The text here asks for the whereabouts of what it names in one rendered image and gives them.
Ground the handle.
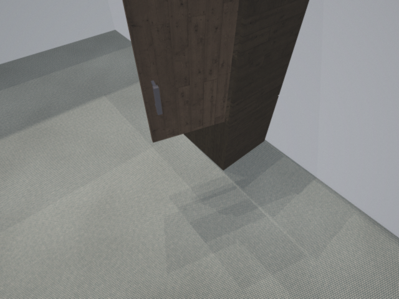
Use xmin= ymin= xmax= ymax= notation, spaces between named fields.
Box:
xmin=151 ymin=80 xmax=163 ymax=115

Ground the cupboard door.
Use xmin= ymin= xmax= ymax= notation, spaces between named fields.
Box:
xmin=122 ymin=0 xmax=239 ymax=143

